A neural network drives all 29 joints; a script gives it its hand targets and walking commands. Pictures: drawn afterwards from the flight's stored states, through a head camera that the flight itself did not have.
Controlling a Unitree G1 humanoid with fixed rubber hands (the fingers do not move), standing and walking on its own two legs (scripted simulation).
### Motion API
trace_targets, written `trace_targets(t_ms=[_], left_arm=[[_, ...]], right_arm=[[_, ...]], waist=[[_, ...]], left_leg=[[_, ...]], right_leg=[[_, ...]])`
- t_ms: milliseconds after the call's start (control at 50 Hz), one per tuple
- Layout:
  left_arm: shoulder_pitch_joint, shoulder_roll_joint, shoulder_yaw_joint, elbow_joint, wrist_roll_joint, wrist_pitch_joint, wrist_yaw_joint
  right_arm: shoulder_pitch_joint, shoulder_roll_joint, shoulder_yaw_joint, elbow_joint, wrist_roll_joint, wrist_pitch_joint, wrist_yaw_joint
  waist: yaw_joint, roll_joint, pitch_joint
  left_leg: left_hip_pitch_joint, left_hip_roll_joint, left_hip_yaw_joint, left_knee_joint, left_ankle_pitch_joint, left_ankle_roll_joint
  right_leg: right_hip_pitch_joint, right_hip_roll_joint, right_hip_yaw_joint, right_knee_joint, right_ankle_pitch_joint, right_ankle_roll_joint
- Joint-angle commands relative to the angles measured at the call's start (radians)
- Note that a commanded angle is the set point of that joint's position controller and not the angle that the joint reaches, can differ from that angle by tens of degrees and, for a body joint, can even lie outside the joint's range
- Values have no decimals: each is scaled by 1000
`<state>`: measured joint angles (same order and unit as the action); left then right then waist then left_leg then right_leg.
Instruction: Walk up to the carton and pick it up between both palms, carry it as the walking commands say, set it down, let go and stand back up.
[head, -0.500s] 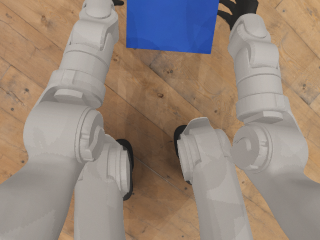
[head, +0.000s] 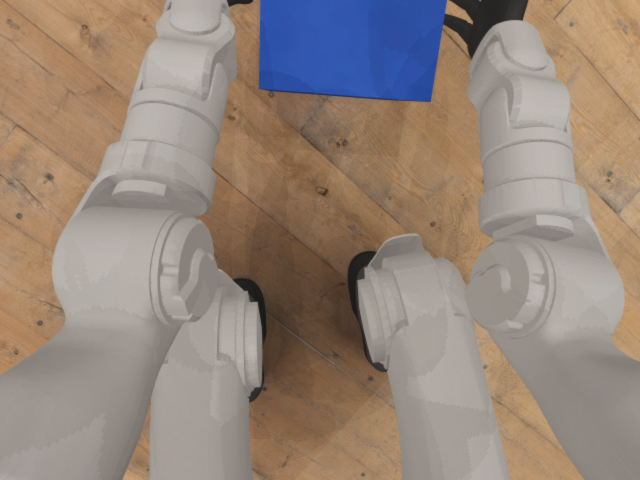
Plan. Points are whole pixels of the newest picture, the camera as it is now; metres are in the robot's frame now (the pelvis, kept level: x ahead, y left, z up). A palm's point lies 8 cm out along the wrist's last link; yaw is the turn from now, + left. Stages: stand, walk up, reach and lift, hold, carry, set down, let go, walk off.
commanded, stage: set down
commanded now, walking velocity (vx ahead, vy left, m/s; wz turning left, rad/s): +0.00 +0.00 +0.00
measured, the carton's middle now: out of the picture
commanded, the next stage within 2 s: none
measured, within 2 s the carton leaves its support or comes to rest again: rests again in 1.38 s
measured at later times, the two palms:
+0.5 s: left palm out of the picture +0.56 +0.04 -0.17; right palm (494, 25) +0.51 -0.22 -0.16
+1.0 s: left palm out of the picture +0.57 +0.05 -0.17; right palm (493, 20) +0.52 -0.22 -0.16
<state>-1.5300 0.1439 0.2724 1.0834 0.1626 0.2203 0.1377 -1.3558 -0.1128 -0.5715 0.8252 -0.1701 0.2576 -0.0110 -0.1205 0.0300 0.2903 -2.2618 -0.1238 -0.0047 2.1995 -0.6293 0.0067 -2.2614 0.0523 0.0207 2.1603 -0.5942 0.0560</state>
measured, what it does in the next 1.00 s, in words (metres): stands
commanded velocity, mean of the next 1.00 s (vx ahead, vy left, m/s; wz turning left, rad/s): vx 0.00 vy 0.00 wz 0.00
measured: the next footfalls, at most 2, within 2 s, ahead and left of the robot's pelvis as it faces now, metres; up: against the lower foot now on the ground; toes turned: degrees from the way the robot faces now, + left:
none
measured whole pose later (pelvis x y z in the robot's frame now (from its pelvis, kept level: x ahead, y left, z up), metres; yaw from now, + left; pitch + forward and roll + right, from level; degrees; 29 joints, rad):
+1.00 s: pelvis +0.01 +0.00 +0.00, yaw -1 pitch +41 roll -3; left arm -1.52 0.13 0.32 1.06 0.23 0.17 0.08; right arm -1.36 -0.12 -0.62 0.84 -0.20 0.21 0.02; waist -0.11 0.02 0.30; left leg -2.26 -0.12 -0.02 2.22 -0.67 0.00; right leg -2.26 0.06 0.01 2.17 -0.62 0.05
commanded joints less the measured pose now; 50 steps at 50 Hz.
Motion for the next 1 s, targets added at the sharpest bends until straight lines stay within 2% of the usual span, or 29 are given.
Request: trace_targets(t_ms=[0,60,80,100,120,200,240,260,340,360,400,440,480,500,560,580,640,680,720,740,760,780,840,860,900,920,940,960,980], left_arm=[[-338,-808,-206,-16,-55,-28,-223],[-304,-821,-206,6,-31,-23,-221],[-313,-816,-193,-10,-41,-25,-220],[-308,-808,-200,-8,-36,-31,-222],[-304,-798,-194,4,-31,-28,-223],[-278,-771,-184,22,-10,-17,-229],[-262,-784,-171,38,-5,-20,-229],[-247,-777,-167,35,6,-18,-231],[-245,-770,-164,41,11,-23,-237],[-247,-763,-176,55,13,-18,-235],[-235,-760,-172,46,0,-25,-235],[-244,-735,-168,45,12,-24,-238],[-228,-746,-161,57,10,-24,-238],[-228,-742,-167,71,19,-23,-236],[-224,-736,-162,55,22,-22,-241],[-230,-739,-167,53,13,-26,-241],[-201,-726,-151,56,27,-20,-245],[-199,-735,-152,64,29,-20,-250],[-203,-711,-157,74,30,-23,-247],[-205,-715,-141,71,35,-27,-248],[-217,-709,-164,55,30,-25,-245],[-187,-701,-141,65,36,-28,-240],[-195,-703,-154,84,38,-19,-244],[-194,-696,-142,88,34,-19,-245],[-217,-674,-154,59,30,-24,-237],[-192,-676,-143,88,48,-27,-238],[-200,-686,-150,66,33,-30,-235],[-182,-667,-133,75,37,-35,-236],[-184,-659,-145,61,32,-37,-234]], right_arm=[[-462,835,369,55,90,2,243],[-490,826,365,21,90,-7,242],[-495,815,372,26,85,-7,243],[-490,832,375,30,99,-8,242],[-453,818,361,53,86,-6,241],[-473,792,359,50,85,0,238],[-445,804,344,61,69,-6,241],[-458,801,352,51,82,-7,240],[-457,782,342,68,62,-14,240],[-427,777,332,71,66,-11,239],[-415,785,328,69,60,-14,239],[-431,783,338,60,72,-13,238],[-442,760,327,73,62,-16,235],[-425,780,322,75,64,-15,236],[-426,748,320,98,54,-14,236],[-416,762,319,83,53,-16,236],[-408,727,302,99,50,-14,236],[-403,738,308,97,39,-16,234],[-394,747,303,105,46,-14,233],[-403,728,303,104,38,-15,228],[-417,741,305,81,55,-18,230],[-407,728,303,101,54,-17,230],[-386,713,280,93,28,-14,228],[-376,709,275,112,11,-12,230],[-372,699,260,105,16,-17,230],[-376,690,265,123,13,-20,227],[-371,689,264,103,19,-27,225],[-355,683,261,127,5,-27,224],[-354,684,261,108,11,-31,228]], waist=[[-23,66,-956],[6,104,-951],[6,63,-948],[22,72,-932],[4,61,-921],[36,71,-866],[16,70,-881],[37,75,-888],[36,63,-848],[20,90,-867],[17,63,-864],[43,67,-857],[16,64,-848],[36,90,-840],[48,65,-814],[25,74,-819],[41,81,-787],[27,63,-800],[48,77,-794],[33,59,-783],[53,94,-804],[46,66,-784],[28,95,-790],[16,67,-792],[10,80,-799],[45,84,-792],[5,85,-808],[22,61,-790],[4,72,-806]], left_leg=[[498,-63,12,-182,332,24],[533,-60,12,-179,376,26],[512,-68,14,-178,354,26],[512,-61,16,-176,364,29],[489,-56,18,-176,344,24],[475,-55,24,-184,311,30],[489,-54,17,-185,312,32],[481,-54,21,-180,315,33],[448,-57,13,-178,313,30],[503,-45,2,-180,337,24],[486,-50,6,-170,340,29],[467,-46,13,-177,336,26],[452,-49,7,-179,326,32],[474,-42,3,-171,334,29],[437,-43,6,-180,321,31],[436,-40,1,-173,324,28],[431,-43,11,-176,313,30],[435,-45,19,-173,306,31],[435,-39,16,-166,310,23],[408,-36,12,-172,297,30],[439,-33,13,-165,326,25],[424,-40,13,-176,322,27],[461,-34,4,-172,323,22],[468,-36,1,-168,326,24],[463,-32,-3,-184,327,19],[472,-30,-2,-178,349,14],[463,-30,-5,-166,351,11],[453,-31,-3,-170,358,13],[471,-32,0,-173,349,12]], right_leg=[[430,71,-78,-138,349,-17],[378,80,-78,-133,359,-14],[401,76,-73,-139,347,-18],[381,75,-74,-135,348,-19],[405,81,-71,-140,348,-17],[381,72,-64,-145,302,-15],[355,76,-80,-141,295,-14],[361,78,-72,-143,300,-10],[344,79,-76,-135,300,-11],[354,70,-75,-136,309,-4],[364,71,-78,-138,317,-5],[381,77,-63,-141,321,-7],[371,72,-76,-135,312,-3],[340,73,-70,-128,303,-5],[350,72,-65,-130,303,-12],[327,73,-69,-128,303,-13],[321,69,-64,-143,275,-14],[341,75,-68,-142,292,-11],[351,66,-62,-135,286,-10],[340,74,-71,-132,283,-11],[335,70,-53,-129,303,-13],[328,63,-69,-131,294,-7],[319,66,-65,-137,286,-5],[314,62,-79,-138,279,-1],[321,63,-76,-132,287,-4],[332,63,-76,-126,309,-1],[323,68,-75,-126,306,-4],[330,59,-76,-128,318,-4],[338,70,-75,-133,320,-2]])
